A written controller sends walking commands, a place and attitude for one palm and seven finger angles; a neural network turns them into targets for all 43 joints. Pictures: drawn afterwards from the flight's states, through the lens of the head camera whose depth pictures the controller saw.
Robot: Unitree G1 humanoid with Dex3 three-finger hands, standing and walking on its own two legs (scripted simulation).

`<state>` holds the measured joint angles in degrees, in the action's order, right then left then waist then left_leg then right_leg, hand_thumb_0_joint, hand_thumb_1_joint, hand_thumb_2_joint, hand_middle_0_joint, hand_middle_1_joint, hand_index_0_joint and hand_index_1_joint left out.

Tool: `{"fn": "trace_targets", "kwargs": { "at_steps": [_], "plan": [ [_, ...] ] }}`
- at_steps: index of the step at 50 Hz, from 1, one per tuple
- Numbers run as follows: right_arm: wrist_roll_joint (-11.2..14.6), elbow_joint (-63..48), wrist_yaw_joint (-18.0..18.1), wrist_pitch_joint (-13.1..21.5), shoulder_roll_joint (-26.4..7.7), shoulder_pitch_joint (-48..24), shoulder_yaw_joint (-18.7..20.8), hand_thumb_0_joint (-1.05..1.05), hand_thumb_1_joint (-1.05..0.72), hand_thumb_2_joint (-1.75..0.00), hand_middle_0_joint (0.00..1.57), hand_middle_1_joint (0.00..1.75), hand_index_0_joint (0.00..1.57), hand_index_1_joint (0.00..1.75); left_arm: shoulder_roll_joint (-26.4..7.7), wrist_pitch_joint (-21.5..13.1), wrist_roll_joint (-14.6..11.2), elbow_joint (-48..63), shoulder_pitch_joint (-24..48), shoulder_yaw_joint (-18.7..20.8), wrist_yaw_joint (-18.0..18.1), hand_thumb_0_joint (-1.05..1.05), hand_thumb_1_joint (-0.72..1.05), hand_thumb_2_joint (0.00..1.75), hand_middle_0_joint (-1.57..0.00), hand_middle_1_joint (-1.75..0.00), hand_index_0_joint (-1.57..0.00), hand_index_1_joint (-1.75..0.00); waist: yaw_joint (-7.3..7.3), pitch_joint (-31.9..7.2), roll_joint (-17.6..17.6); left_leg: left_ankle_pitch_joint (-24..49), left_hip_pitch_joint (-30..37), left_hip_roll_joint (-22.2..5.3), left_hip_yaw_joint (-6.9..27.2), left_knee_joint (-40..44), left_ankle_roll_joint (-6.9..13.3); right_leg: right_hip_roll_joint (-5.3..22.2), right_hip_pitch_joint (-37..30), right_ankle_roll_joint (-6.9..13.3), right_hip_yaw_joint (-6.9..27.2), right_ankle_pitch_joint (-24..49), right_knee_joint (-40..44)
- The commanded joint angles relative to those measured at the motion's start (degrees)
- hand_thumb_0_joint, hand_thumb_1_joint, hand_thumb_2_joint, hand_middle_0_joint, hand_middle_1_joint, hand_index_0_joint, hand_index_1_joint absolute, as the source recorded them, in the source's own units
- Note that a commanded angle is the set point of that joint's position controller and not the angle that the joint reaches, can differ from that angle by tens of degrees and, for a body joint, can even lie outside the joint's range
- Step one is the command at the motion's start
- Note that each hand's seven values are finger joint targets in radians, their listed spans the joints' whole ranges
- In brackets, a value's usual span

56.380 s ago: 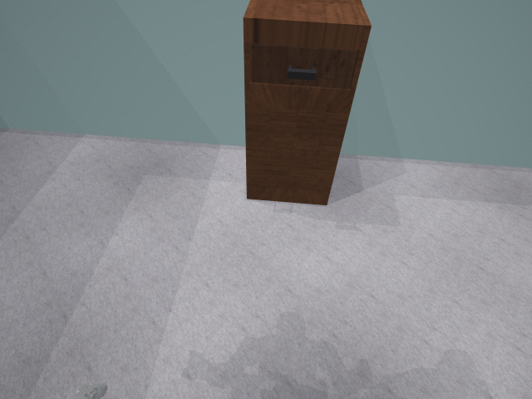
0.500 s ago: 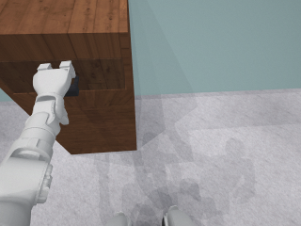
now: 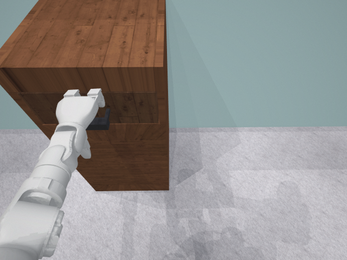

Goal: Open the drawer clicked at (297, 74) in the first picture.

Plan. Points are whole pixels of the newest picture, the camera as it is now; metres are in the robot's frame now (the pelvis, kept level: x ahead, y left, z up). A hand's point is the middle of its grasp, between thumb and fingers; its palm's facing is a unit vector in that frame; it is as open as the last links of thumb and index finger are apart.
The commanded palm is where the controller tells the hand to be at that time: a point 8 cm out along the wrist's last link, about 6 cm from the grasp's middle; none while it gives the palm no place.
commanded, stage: re-aim the fingers above the handle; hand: left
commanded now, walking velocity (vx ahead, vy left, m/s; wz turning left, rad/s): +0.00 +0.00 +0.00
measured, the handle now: (92, 117) +0.50 +0.25 -0.02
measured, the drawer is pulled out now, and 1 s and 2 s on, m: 0.00 0.00 0.00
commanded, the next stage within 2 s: none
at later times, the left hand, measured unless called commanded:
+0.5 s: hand (93, 122) +0.44 +0.21 +0.04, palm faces -0.02 -0.03 -1.00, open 13.8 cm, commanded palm +0.41 +0.23 +0.10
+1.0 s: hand (96, 122) +0.43 +0.20 +0.05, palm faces +0.05 -0.03 -1.00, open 13.8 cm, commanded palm +0.41 +0.23 +0.10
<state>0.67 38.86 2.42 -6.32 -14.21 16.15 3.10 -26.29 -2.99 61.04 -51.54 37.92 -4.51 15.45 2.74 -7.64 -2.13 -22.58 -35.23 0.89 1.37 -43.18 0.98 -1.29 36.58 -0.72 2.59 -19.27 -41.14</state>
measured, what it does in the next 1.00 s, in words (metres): stands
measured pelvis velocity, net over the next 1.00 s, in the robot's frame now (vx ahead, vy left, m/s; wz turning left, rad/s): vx -0.02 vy -0.01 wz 0.01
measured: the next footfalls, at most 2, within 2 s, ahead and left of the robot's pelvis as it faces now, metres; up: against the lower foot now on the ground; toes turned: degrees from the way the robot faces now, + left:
none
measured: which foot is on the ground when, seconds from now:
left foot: down 0.00-1.00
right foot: down 0.00-1.00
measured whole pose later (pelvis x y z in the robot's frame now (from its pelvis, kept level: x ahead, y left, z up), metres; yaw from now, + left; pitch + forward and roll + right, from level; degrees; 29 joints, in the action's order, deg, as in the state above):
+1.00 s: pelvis -0.02 -0.01 +0.00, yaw +0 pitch +14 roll +0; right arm 0.2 39.8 3.2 -4.0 -14.7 15.3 3.0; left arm -25.9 -7.7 63.3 -51.2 39.9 -4.2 19.2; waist 3.8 -6.5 -1.2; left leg -21.3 -36.7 1.0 1.6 -44.1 0.4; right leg -1.2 38.3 -0.3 2.3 -18.4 -42.8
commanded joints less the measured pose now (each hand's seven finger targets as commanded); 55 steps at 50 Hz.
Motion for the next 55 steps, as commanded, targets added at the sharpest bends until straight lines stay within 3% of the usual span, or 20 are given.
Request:
{"fn": "trace_targets", "kwargs": {
  "at_steps": [1, 4, 5, 6, 12, 14, 19, 22, 25, 26, 29, 31, 34, 37, 41, 45, 46, 48, 51, 55],
  "plan": [
    [-0.53, -4.23, 1.18, 1.33, -8.56, 5.1, 3.43, 0.0, -0.9, -0.9, 0.2, 0.3, 0.2, 0.3, -14.1, -2.5, 0.02, 13.66, 26.69, 5.36, 2.31, 0.0, -0.5, 0.3, -0.3, -1.2, -0.3, -1.2, 1.59, -21.57, -2.38, 26.62, 14.6, 0.36, -2.04, 2.87, 0.54, -1.55, -9.12, 3.32, -2.94, 19.8, 3.26],
    [-0.58, -4.11, 1.05, 1.39, -8.35, 4.85, 3.29, 0.0, -0.9, -0.9, 0.2, 0.3, 0.2, 0.3, -15.53, -3.03, 0.42, 11.93, 25.2, 7.18, 3.41, 0.0, -0.5, 0.3, -0.3, -1.2, -0.3, -1.2, 1.11, -20.61, -1.7, 26.26, 12.71, 0.54, -2.28, 2.48, 0.6, -1.55, -9.02, 3.27, -3.02, 20.43, 2.69],
    [-0.66, -4.29, 0.86, 1.16, -8.54, 4.56, 3.13, 0.0, -0.9, -0.9, 0.2, 0.3, 0.2, 0.3, -18.77, -2.72, 0.58, 10.32, 20.8, 10.58, 3.79, 0.0, -0.5, 0.3, -0.3, -1.2, -0.3, -1.2, -0.9, -21.51, -0.83, 26.36, 11.27, 0.71, -2.44, 2.62, 0.56, -1.52, -11.11, 3.34, -2.83, 21.04, 2.2],
    [-0.7, -4.66, 0.78, 0.9, -8.74, 4.09, 2.88, 0.0, -0.9, -0.9, 0.2, 0.3, 0.2, 0.3, -19.63, -2.37, 0.64, 10.03, 20.92, 10.98, 4.04, 0.0, -0.5, 0.3, -0.3, -1.2, -0.3, -1.2, -0.95, -21.98, -0.96, 26.12, 10.26, 0.91, -2.67, 2.68, 0.61, -1.48, -12.32, 3.32, -2.55, 21.79, 2.12],
    [-0.32, -4.73, 0.61, 1.1, -8.77, 4.73, 3.46, 0.0, -0.9, -0.9, 0.2, 0.3, 0.2, 0.3, -16.22, -0.97, 0.99, 10.19, 22.43, 7.3, 4.14, 0.0, -0.5, 0.3, -0.3, -1.2, -0.3, -1.2, 0.75, -22.82, 0.14, 26.11, 10.83, 0.62, -3.23, 2.51, 0.81, -1.48, -12.2, 2.87, -2.34, 23.07, 2.61],
    [-0.32, -4.8, 0.72, 1.42, -8.54, 4.93, 3.96, 0.0, -0.9, -0.9, 0.2, 0.3, 0.2, 0.3, -12.16, -1.46, 0.0, 12.51, 22.43, 4.44, 3.12, 0.0, -0.5, 0.3, -0.3, -1.2, -0.3, -1.2, 1.58, -23.8, 0.2, 27.54, 13.16, 0.54, -3.11, 2.26, 0.97, -1.64, -11.91, 2.8, -2.46, 23.65, 3.01],
    [-0.34, -3.44, 1.5, 1.76, -8.73, 5.31, 3.87, 0.0, -0.9, -0.9, 0.2, 0.3, 0.2, 0.3, -12.82, -3.5, -0.7, 13.47, 25.68, 4.07, 1.72, 0.0, -0.5, 0.3, -0.3, -1.2, -0.3, -1.2, 2.9, -19.63, 0.88, 22.91, 12.51, 0.56, -2.37, 3.02, 1.21, -1.49, -9.41, 2.77, -2.35, 19.85, 4.12],
    [-0.64, -3.41, 1.31, 2.02, -8.38, 5.3, 3.88, 0.0, -0.9, -0.9, 0.2, 0.3, 0.2, 0.3, -14.85, -4.91, 0.06, 15.77, 25.83, 6.42, 3.26, 0.0, -0.5, 0.3, -0.3, -1.2, -0.3, -1.2, 1.33, -22.41, -2.88, 26.14, 14.07, 0.64, -2.07, 2.77, 0.78, -1.61, -9.54, 3.22, -2.54, 20.56, 2.98],
    [-0.78, -3.08, 0.64, 1.79, -8.3, 4.83, 3.66, 0.0, -0.9, -0.9, 0.2, 0.3, 0.2, 0.3, -16.81, -4.19, 0.58, 13.21, 22.71, 9.33, 5.38, 0.0, -0.5, 0.3, -0.3, -1.2, -0.3, -1.2, -0.22, -22.15, -2.82, 26.56, 12.27, 0.67, -2.3, 2.7, 0.36, -1.72, -10.18, 3.41, -2.84, 20.78, 2.14],
    [-0.83, -3.16, 0.33, 1.54, -8.58, 4.45, 3.46, 0.0, -0.9, -0.9, 0.2, 0.3, 0.2, 0.3, -19.4, -3.44, 0.68, 11.96, 20.96, 11.91, 6.05, 0.0, -0.5, 0.3, -0.3, -1.2, -0.3, -1.2, -1.38, -22.21, -2.23, 26.78, 10.85, 0.71, -2.28, 2.93, 0.3, -1.73, -11.59, 3.56, -2.83, 20.98, 1.79],
    [-0.34, -3.73, -0.21, 1.12, -8.51, 3.44, 3.0, 0.0, -0.9, -0.9, 0.2, 0.3, 0.2, 0.3, -17.9, -0.06, 1.11, 8.35, 18.56, 10.42, 6.97, 0.0, -0.5, 0.3, -0.3, -1.2, -0.3, -1.2, -1.54, -19.02, -0.71, 23.43, 7.85, 0.72, -3.13, 4.1, 0.29, -1.56, -11.92, 3.38, -3.02, 19.95, 2.12],
    [-0.3, -4.26, -0.29, 0.95, -8.89, 3.08, 3.07, 0.0, -0.9, -0.9, 0.2, 0.3, 0.2, 0.3, -17.65, 1.49, 1.11, 7.8, 17.39, 10.17, 6.56, 0.0, -0.5, 0.3, -0.3, -1.2, -0.3, -1.2, -1.79, -20.83, 0.52, 23.58, 8.06, 0.73, -3.63, 4.35, 0.44, -1.46, -14.12, 3.32, -2.63, 20.74, 2.62],
    [0.21, -5.13, 0.42, 1.12, -8.95, 3.05, 3.26, 0.0, -0.9, -0.9, 0.2, 0.3, 0.2, 0.3, -15.65, 2.38, 0.67, 8.62, 18.04, 7.37, 4.44, 0.0, -0.5, 0.3, -0.3, -1.2, -0.3, -1.2, -0.34, -20.86, 3.59, 21.54, 8.89, 0.55, -4.02, 4.94, 1.02, -1.3, -14.98, 2.71, -2.29, 20.79, 3.95],
    [0.35, -5.1, 1.35, 1.91, -8.82, 3.1, 3.55, 0.0, -0.9, -0.9, 0.2, 0.3, 0.2, 0.3, -9.79, 0.2, -0.7, 11.86, 22.05, 1.58, 1.91, 0.0, -0.5, 0.3, -0.3, -1.2, -0.3, -1.2, 2.42, -18.58, 3.44, 18.31, 11.34, 0.51, -3.44, 5.29, 1.49, -1.18, -12.15, 2.47, -1.94, 17.58, 5.82],
    [-0.1, -4.09, 2.43, 3.05, -8.67, 3.68, 3.58, 0.0, -0.9, -0.9, 0.2, 0.3, 0.2, 0.3, -10.51, -4.14, -1.15, 16.6, 28.56, 1.23, 1.16, 0.0, -0.5, 0.3, -0.3, -1.2, -0.3, -1.2, 3.78, -16.92, 1.36, 16.02, 13.66, 0.46, -2.15, 5.19, 1.51, -1.06, -8.31, 2.74, -2.08, 13.26, 6.23],
    [-0.2, -3.01, 2.14, 3.74, -8.17, 3.93, 3.16, 0.0, -0.9, -0.9, 0.2, 0.3, 0.2, 0.3, -13.86, -5.38, 0.99, 14.13, 30.28, 4.56, 4.64, 0.0, -0.5, 0.3, -0.3, -1.2, -0.3, -1.2, 2.64, -16.48, -2.69, 14.47, 12.37, 0.72, -1.15, 4.7, 0.7, -1.25, -4.42, 3.37, -2.82, 9.85, 4.53],
    [-0.44, -2.82, 1.83, 3.86, -8.33, 3.96, 3.05, 0.0, -0.9, -0.9, 0.2, 0.3, 0.2, 0.3, -15.77, -5.08, 1.43, 13.75, 31.96, 6.17, 5.88, 0.0, -0.5, 0.3, -0.3, -1.2, -0.3, -1.2, 2.14, -17.27, -4.55, 14.88, 11.67, 0.89, -1.36, 4.45, 0.58, -1.28, -4.48, 3.51, -2.82, 9.74, 4.09],
    [-0.57, -2.48, 1.26, 3.44, -8.51, 3.26, 2.52, 0.0, -0.9, -0.9, 0.2, 0.3, 0.2, 0.3, -19.99, -2.94, 1.9, 9.29, 29.48, 10.19, 8.01, 0.0, -0.5, 0.3, -0.3, -1.2, -0.3, -1.2, 0.66, -17.73, -3.46, 13.99, 8.97, 1.08, -1.64, 4.28, 0.48, -1.29, -5.51, 3.44, -2.86, 9.57, 3.21],
    [-0.71, -2.92, 0.51, 2.6, -8.68, 2.62, 2.13, 0.0, -0.9, -0.9, 0.2, 0.3, 0.2, 0.3, -21.46, 1.27, 1.93, 4.69, 26.83, 11.33, 8.7, 0.0, -0.5, 0.3, -0.3, -1.2, -0.3, -1.2, -0.9, -21.21, -1.9, 16.19, 6.33, 1.37, -2.85, 4.27, 0.38, -1.23, -10.3, 3.24, -2.64, 13.08, 2.38],
    [-0.2, -4.37, 0.24, 2.13, -8.99, 3.91, 2.76, 0.0, -0.9, -0.9, 0.2, 0.3, 0.2, 0.3, -15.19, 4.62, 1.1, 3.07, 22.78, 5.99, 5.04, 0.0, -0.5, 0.3, -0.3, -1.2, -0.3, -1.2, -0.25, -23.98, 0.24, 20.84, 8.76, 0.65, -4.05, 3.95, 0.48, -1.36, -12.77, 2.83, -2.74, 19.19, 2.69]
  ]
}}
